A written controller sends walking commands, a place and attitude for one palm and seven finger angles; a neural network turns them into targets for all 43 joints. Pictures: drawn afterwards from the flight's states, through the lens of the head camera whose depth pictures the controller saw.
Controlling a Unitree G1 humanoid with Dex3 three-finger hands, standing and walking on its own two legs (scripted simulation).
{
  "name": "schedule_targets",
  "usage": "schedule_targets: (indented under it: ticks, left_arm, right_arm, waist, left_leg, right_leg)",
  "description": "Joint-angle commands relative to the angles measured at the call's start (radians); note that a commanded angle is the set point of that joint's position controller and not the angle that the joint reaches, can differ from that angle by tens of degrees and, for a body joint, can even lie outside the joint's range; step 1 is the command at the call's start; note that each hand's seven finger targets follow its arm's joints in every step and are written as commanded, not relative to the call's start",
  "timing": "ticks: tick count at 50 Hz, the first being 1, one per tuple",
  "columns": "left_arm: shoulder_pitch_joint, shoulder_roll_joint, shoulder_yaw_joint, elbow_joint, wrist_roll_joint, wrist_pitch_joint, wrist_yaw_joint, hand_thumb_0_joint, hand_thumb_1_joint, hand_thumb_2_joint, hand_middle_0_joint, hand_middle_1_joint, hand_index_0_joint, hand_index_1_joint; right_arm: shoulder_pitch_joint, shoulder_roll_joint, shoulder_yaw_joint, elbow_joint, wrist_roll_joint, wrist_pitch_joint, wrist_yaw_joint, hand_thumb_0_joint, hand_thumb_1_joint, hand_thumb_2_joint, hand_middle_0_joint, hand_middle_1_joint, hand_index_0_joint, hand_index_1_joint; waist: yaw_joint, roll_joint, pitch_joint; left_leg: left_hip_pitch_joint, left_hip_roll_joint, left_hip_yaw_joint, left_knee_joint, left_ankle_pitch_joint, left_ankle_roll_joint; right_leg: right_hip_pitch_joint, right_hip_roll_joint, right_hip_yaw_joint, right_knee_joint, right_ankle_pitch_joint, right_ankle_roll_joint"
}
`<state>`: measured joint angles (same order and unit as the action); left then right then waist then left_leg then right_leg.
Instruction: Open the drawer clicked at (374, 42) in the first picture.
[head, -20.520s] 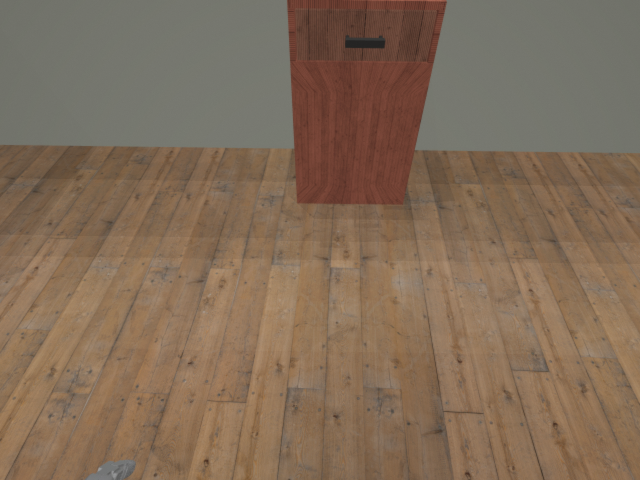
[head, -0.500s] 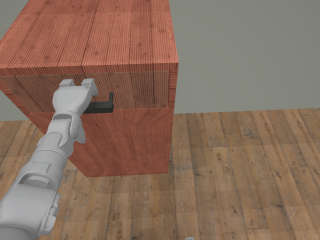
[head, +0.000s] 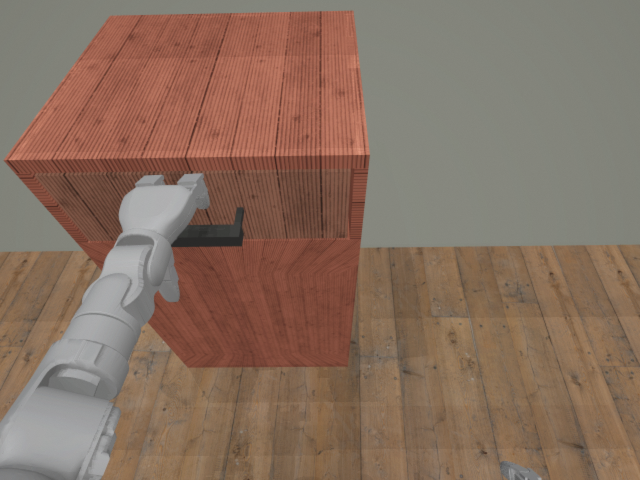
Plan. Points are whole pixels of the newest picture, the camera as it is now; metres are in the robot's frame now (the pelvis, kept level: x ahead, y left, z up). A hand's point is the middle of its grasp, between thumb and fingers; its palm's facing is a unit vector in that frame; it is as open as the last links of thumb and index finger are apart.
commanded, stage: re-aim the fingers above the handle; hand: left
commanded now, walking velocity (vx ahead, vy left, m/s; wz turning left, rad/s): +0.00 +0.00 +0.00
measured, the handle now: (202, 224) +0.48 +0.21 +0.00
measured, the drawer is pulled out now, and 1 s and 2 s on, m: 0.00 0.00 0.00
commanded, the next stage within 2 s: none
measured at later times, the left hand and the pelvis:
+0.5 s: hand (188, 230) +0.42 +0.20 +0.05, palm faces -0.05 -0.04 -1.00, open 13.8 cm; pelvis +0.00 +0.00 +0.00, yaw +0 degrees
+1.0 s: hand (183, 232) +0.42 +0.21 +0.05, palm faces -0.08 -0.03 -1.00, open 13.8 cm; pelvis -0.01 +0.00 +0.00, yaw +1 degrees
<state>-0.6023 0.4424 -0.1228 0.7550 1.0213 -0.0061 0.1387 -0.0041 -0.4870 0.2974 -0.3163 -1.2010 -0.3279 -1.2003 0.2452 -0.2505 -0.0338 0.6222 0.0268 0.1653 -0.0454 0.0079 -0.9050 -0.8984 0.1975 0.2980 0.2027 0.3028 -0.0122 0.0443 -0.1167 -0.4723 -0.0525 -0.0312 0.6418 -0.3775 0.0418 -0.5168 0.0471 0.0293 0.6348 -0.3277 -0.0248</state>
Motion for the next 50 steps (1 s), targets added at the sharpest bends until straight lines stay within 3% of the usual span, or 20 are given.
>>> schedule_targets:
  ticks: [1,2,3,5,7,9,11,14,17,19,25,27,30,34,37,38,41,45,48,50]
  left_arm:
    - [-0.434,0.257,0.133,-0.266,-0.002,-0.101,0.060,0.000,-0.500,0.300,-0.300,-1.200,-0.300,-1.200]
    - [-0.431,0.267,0.148,-0.278,0.000,-0.114,0.075,0.000,-0.500,0.300,-0.300,-1.200,-0.300,-1.200]
    - [-0.414,0.225,0.121,-0.277,-0.001,-0.117,0.089,0.000,-0.500,0.300,-0.300,-1.200,-0.300,-1.200]
    - [-0.405,0.241,0.146,-0.263,0.003,-0.112,0.120,0.000,-0.500,0.300,-0.300,-1.200,-0.300,-1.200]
    - [-0.411,0.263,0.166,-0.206,0.013,-0.081,0.146,0.000,-0.500,0.300,-0.300,-1.200,-0.300,-1.200]
    - [-0.391,0.292,0.191,-0.196,0.020,-0.051,0.160,0.000,-0.500,0.300,-0.300,-1.200,-0.300,-1.200]
    - [-0.395,0.234,0.133,-0.186,0.016,-0.019,0.154,0.000,-0.500,0.300,-0.300,-1.200,-0.300,-1.200]
    - [-0.385,0.246,0.131,-0.175,0.003,0.007,0.122,0.000,-0.500,0.300,-0.300,-1.200,-0.300,-1.200]
    - [-0.424,0.173,0.054,-0.221,-0.012,-0.007,0.081,0.000,-0.500,0.300,-0.300,-1.200,-0.300,-1.200]
    - [-0.449,0.177,0.049,-0.251,-0.021,-0.031,0.065,0.000,-0.500,0.300,-0.300,-1.200,-0.300,-1.200]
    - [-0.458,0.278,0.153,-0.164,0.010,-0.065,0.108,0.000,-0.500,0.300,-0.300,-1.200,-0.300,-1.200]
    - [-0.445,0.332,0.208,-0.133,0.022,-0.053,0.140,0.000,-0.500,0.300,-0.300,-1.200,-0.300,-1.200]
    - [-0.424,0.341,0.219,-0.132,0.035,-0.031,0.166,0.000,-0.500,0.300,-0.300,-1.200,-0.300,-1.200]
    - [-0.398,0.336,0.219,-0.108,0.026,0.002,0.170,0.000,-0.500,0.300,-0.300,-1.200,-0.300,-1.200]
    - [-0.415,0.316,0.177,-0.083,0.015,0.016,0.137,0.000,-0.500,0.300,-0.300,-1.200,-0.300,-1.200]
    - [-0.436,0.274,0.130,-0.091,0.010,0.015,0.119,0.000,-0.500,0.300,-0.300,-1.200,-0.300,-1.200]
    - [-0.487,0.224,0.065,-0.101,0.002,-0.017,0.069,0.000,-0.500,0.300,-0.300,-1.200,-0.300,-1.200]
    - [-0.573,0.150,-0.002,-0.238,-0.024,-0.103,0.033,0.000,-0.500,0.300,-0.300,-1.200,-0.300,-1.200]
    - [-0.574,0.191,0.052,-0.223,-0.018,-0.137,0.061,0.000,-0.500,0.300,-0.300,-1.200,-0.300,-1.200]
    - [-0.561,0.266,0.132,-0.215,-0.005,-0.139,0.103,0.000,-0.500,0.300,-0.300,-1.200,-0.300,-1.200]
  right_arm:
    - [0.042,-0.124,-0.060,-0.088,-0.015,-0.031,-0.015,0.000,-0.900,-0.900,0.200,0.300,0.200,0.300]
    - [0.042,-0.123,-0.061,-0.083,-0.018,-0.034,-0.014,0.000,-0.900,-0.900,0.200,0.300,0.200,0.300]
    - [0.041,-0.118,-0.063,-0.082,-0.018,-0.036,-0.008,0.000,-0.900,-0.900,0.200,0.300,0.200,0.300]
    - [0.044,-0.119,-0.067,-0.073,-0.017,-0.040,0.000,0.000,-0.900,-0.900,0.200,0.300,0.200,0.300]
    - [0.046,-0.127,-0.065,-0.058,-0.018,-0.039,0.003,0.000,-0.900,-0.900,0.200,0.300,0.200,0.300]
    - [0.044,-0.132,-0.066,-0.057,-0.018,-0.036,0.006,0.000,-0.900,-0.900,0.200,0.300,0.200,0.300]
    - [0.047,-0.132,-0.066,-0.057,-0.014,-0.034,0.011,0.000,-0.900,-0.900,0.200,0.300,0.200,0.300]
    - [0.044,-0.143,-0.066,-0.064,-0.007,-0.028,0.006,0.000,-0.900,-0.900,0.200,0.300,0.200,0.300]
    - [0.047,-0.140,-0.070,-0.070,-0.003,-0.033,0.001,0.000,-0.900,-0.900,0.200,0.300,0.200,0.300]
    - [0.052,-0.141,-0.068,-0.070,-0.005,-0.033,-0.004,0.000,-0.900,-0.900,0.200,0.300,0.200,0.300]
    - [0.057,-0.132,-0.055,-0.054,-0.009,-0.034,-0.008,0.000,-0.900,-0.900,0.200,0.300,0.200,0.300]
    - [0.052,-0.129,-0.051,-0.054,-0.012,-0.035,-0.009,0.000,-0.900,-0.900,0.200,0.300,0.200,0.300]
    - [0.046,-0.125,-0.051,-0.064,-0.013,-0.037,-0.007,0.000,-0.900,-0.900,0.200,0.300,0.200,0.300]
    - [0.041,-0.134,-0.055,-0.061,-0.011,-0.039,-0.007,0.000,-0.900,-0.900,0.200,0.300,0.200,0.300]
    - [0.038,-0.143,-0.053,-0.063,0.000,-0.043,-0.018,0.000,-0.900,-0.900,0.200,0.300,0.200,0.300]
    - [0.040,-0.146,-0.054,-0.067,0.003,-0.046,-0.019,0.000,-0.900,-0.900,0.200,0.300,0.200,0.300]
    - [0.059,-0.149,-0.058,-0.061,0.006,-0.055,-0.026,0.000,-0.900,-0.900,0.200,0.300,0.200,0.300]
    - [0.083,-0.134,-0.069,-0.058,-0.005,-0.070,-0.027,0.000,-0.900,-0.900,0.200,0.300,0.200,0.300]
    - [0.097,-0.134,-0.070,-0.039,-0.011,-0.069,-0.020,0.000,-0.900,-0.900,0.200,0.300,0.200,0.300]
    - [0.093,-0.134,-0.067,-0.037,-0.015,-0.063,-0.012,0.000,-0.900,-0.900,0.200,0.300,0.200,0.300]
  waist:
    - [-0.014,-0.004,-0.366]
    - [-0.008,0.020,-0.374]
    - [-0.011,0.016,-0.370]
    - [-0.005,0.039,-0.371]
    - [-0.008,-0.007,-0.345]
    - [0.006,0.002,-0.382]
    - [-0.010,-0.006,-0.397]
    - [-0.018,-0.044,-0.399]
    - [-0.041,-0.040,-0.380]
    - [-0.046,-0.029,-0.371]
    - [-0.013,-0.022,-0.298]
    - [0.009,-0.022,-0.310]
    - [0.027,-0.002,-0.374]
    - [0.015,-0.048,-0.376]
    - [-0.013,-0.092,-0.330]
    - [-0.028,-0.075,-0.319]
    - [-0.059,-0.051,-0.295]
    - [-0.074,0.034,-0.364]
    - [-0.061,0.035,-0.341]
    - [-0.028,0.050,-0.373]
  left_leg:
    - [0.145,0.014,0.029,-0.009,0.519,0.003]
    - [0.148,0.015,0.029,-0.004,0.538,-0.001]
    - [0.150,0.015,0.028,0.001,0.551,-0.004]
    - [0.149,0.017,0.025,0.008,0.572,-0.012]
    - [0.103,0.016,0.033,0.001,0.523,-0.012]
    - [0.098,0.014,0.038,-0.002,0.543,-0.014]
    - [0.114,0.017,0.041,0.000,0.551,-0.011]
    - [0.106,0.017,0.043,-0.012,0.517,-0.004]
    - [0.146,0.021,0.033,-0.015,0.510,0.003]
    - [0.163,0.022,0.024,-0.018,0.519,0.002]
    - [0.094,0.016,0.021,-0.040,0.426,-0.007]
    - [0.063,0.012,0.032,-0.045,0.417,-0.007]
    - [0.060,0.013,0.040,-0.045,0.455,-0.012]
    - [0.065,0.018,0.052,-0.048,0.463,-0.007]
    - [0.045,0.018,0.060,-0.064,0.385,0.003]
    - [0.056,0.018,0.059,-0.064,0.373,0.005]
    - [0.100,0.018,0.045,-0.058,0.348,0.010]
    - [0.211,0.018,0.018,-0.027,0.432,0.005]
    - [0.203,0.020,0.005,-0.015,0.466,-0.009]
    - [0.181,0.018,0.003,-0.010,0.513,-0.020]
  right_leg:
    - [0.213,-0.014,-0.015,-0.020,0.433,-0.023]
    - [0.200,-0.013,-0.015,-0.014,0.438,-0.024]
    - [0.186,-0.011,-0.019,-0.011,0.435,-0.023]
    - [0.168,-0.007,-0.023,-0.003,0.427,-0.027]
    - [0.170,-0.006,-0.026,-0.001,0.425,-0.026]
    - [0.206,-0.007,-0.022,0.003,0.447,-0.029]
    - [0.207,-0.007,-0.023,-0.003,0.464,-0.024]
    - [0.244,-0.010,-0.018,-0.018,0.461,-0.021]
    - [0.212,-0.011,-0.021,-0.033,0.436,-0.015]
    - [0.203,-0.011,-0.022,-0.038,0.419,-0.018]
    - [0.169,-0.008,-0.031,-0.029,0.326,-0.029]
    - [0.198,-0.008,-0.025,-0.025,0.335,-0.031]
    - [0.241,-0.009,-0.022,-0.012,0.374,-0.033]
    - [0.269,-0.009,-0.017,-0.028,0.407,-0.025]
    - [0.267,-0.016,-0.011,-0.054,0.377,-0.013]
    - [0.249,-0.017,-0.012,-0.061,0.365,-0.012]
    - [0.194,-0.017,-0.013,-0.076,0.317,-0.013]
    - [0.133,-0.013,-0.016,-0.063,0.316,-0.019]
    - [0.094,-0.006,-0.030,-0.043,0.310,-0.025]
    - [0.113,-0.003,-0.034,-0.017,0.332,-0.032]
